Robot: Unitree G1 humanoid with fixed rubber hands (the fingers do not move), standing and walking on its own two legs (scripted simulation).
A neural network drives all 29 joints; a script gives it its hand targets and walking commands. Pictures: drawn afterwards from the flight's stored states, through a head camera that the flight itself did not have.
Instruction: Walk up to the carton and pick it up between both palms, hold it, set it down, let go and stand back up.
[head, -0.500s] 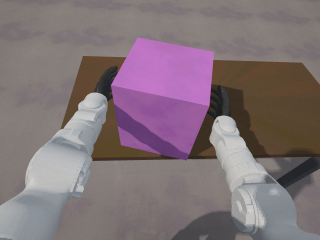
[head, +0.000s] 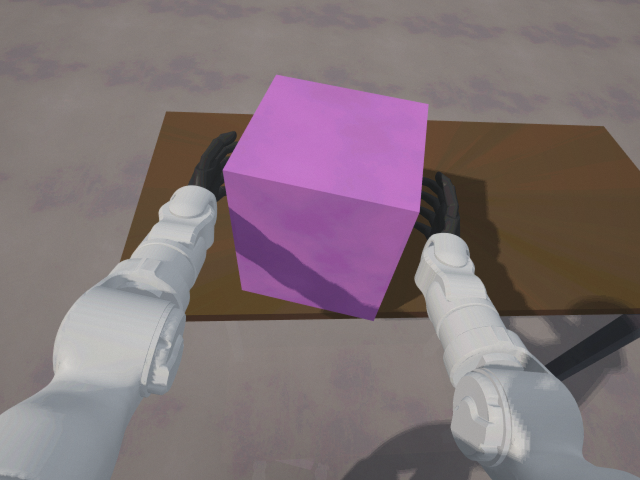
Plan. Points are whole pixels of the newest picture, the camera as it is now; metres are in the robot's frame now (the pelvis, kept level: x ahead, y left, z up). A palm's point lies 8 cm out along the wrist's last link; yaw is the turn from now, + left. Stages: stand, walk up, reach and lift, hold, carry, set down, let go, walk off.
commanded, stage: reach and lift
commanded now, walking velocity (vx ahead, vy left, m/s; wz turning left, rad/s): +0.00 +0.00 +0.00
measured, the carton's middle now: (327, 204) +0.50 -0.04 +0.05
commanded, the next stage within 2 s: none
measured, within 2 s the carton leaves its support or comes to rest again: leaves its support in 1.14 s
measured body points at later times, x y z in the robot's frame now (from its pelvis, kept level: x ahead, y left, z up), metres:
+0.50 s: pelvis +0.00 +0.00 +0.00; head +0.07 +0.03 +0.44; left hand +0.49 +0.12 +0.09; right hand +0.42 -0.19 +0.08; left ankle -0.03 +0.09 -0.73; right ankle +0.01 -0.11 -0.73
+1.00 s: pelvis +0.00 +0.00 +0.00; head +0.07 +0.03 +0.45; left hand +0.49 +0.11 +0.09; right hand +0.42 -0.18 +0.08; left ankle -0.03 +0.09 -0.73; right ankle +0.01 -0.11 -0.73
